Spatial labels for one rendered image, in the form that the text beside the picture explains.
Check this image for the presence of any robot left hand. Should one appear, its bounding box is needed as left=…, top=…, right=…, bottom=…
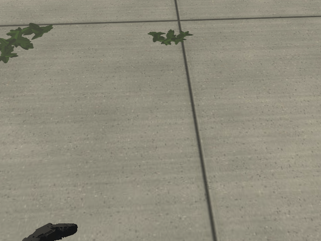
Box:
left=22, top=223, right=78, bottom=241

